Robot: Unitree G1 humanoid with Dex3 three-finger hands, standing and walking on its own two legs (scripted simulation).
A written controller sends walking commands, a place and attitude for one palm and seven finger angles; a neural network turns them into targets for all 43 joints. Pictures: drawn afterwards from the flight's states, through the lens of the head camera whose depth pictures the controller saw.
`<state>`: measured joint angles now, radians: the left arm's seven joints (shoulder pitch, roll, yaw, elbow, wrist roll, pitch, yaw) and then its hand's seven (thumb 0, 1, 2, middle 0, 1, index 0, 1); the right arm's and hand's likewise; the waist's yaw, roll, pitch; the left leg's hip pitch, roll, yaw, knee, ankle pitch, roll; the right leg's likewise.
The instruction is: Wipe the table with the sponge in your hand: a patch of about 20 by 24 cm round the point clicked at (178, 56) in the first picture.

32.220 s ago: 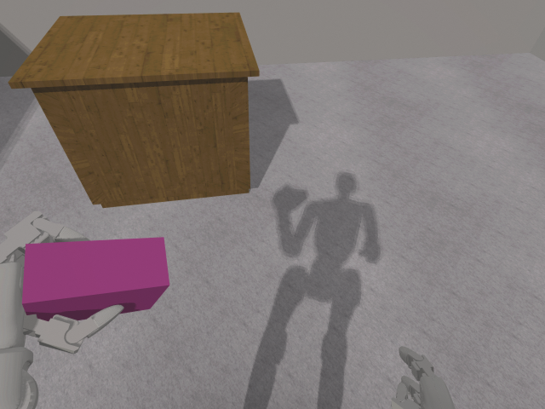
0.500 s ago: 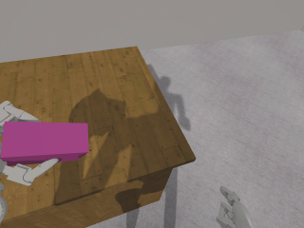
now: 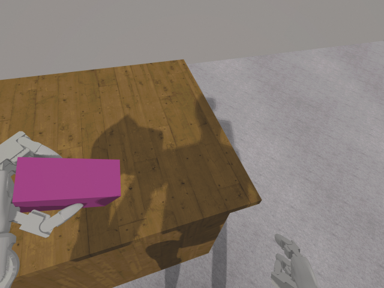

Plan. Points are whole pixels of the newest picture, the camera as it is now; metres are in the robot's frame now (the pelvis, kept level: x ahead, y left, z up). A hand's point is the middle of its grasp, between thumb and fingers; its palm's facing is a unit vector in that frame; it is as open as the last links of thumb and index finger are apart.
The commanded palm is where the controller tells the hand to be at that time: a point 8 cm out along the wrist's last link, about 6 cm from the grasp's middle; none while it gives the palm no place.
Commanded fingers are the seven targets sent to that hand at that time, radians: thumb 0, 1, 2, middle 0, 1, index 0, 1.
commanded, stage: look again from close up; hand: left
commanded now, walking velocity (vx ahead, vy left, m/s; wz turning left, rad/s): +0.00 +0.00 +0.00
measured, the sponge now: (84, 185) +0.24 +0.21 +0.13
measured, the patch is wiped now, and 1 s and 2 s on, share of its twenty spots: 0.00 0.00 0.00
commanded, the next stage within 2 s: shuffle to correct the standing spot in 0.38 s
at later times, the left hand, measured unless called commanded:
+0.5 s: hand (64, 188) +0.22 +0.22 +0.15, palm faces +0.36 -0.86 -0.37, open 10.0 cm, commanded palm +0.16 +0.26 +0.17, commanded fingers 0.00 0.10 1.30 -1.20 -1.60 -1.20 -1.60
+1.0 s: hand (98, 186) +0.23 +0.17 +0.16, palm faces +0.31 -0.87 -0.39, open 10.0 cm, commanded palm +0.17 +0.21 +0.17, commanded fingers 0.00 0.10 1.30 -1.20 -1.60 -1.20 -1.60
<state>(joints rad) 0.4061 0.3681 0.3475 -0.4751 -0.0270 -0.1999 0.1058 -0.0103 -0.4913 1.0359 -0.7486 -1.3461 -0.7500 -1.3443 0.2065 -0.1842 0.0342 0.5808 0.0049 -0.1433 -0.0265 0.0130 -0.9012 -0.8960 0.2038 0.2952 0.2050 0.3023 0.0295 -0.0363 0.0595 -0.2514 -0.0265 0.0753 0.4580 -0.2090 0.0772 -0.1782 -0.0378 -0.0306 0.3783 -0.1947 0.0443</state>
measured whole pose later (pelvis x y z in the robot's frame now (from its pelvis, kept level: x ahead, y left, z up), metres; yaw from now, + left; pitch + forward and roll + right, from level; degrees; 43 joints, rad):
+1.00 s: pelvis +0.00 -0.06 +0.00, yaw -1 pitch +0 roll -1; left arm 0.45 0.39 0.35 -0.51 -0.07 -0.15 0.08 -0.01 -0.49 1.04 -0.75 -1.35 -0.75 -1.34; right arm 0.21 -0.19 0.00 0.56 0.02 -0.10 -0.03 0.01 -0.90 -0.90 0.20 0.30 0.20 0.30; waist 0.01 -0.01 0.04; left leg -0.27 0.06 0.05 0.49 -0.22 -0.01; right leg -0.21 0.05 -0.05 0.42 -0.22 -0.04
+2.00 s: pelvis +0.01 -0.09 -0.01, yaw +0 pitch +1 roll -1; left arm 0.48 0.41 0.36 -0.54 -0.09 -0.12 0.08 -0.01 -0.49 1.04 -0.75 -1.35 -0.75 -1.34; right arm 0.21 -0.20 -0.01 0.56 0.02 -0.07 -0.04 0.01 -0.90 -0.90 0.20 0.29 0.20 0.30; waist -0.01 -0.01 0.04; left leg -0.30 0.10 0.02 0.54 -0.25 -0.05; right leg -0.23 0.08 -0.08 0.47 -0.26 -0.08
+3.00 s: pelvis +0.00 -0.09 -0.01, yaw +0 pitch +0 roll -1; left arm 0.50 0.41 0.35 -0.54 -0.10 -0.10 0.09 -0.01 -0.49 1.04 -0.75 -1.35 -0.75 -1.35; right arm 0.21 -0.20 -0.01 0.56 0.03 -0.05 -0.04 0.01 -0.90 -0.90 0.20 0.29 0.20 0.30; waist -0.02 0.01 0.02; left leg -0.29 0.10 0.01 0.54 -0.25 -0.05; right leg -0.22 0.09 -0.08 0.46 -0.25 -0.09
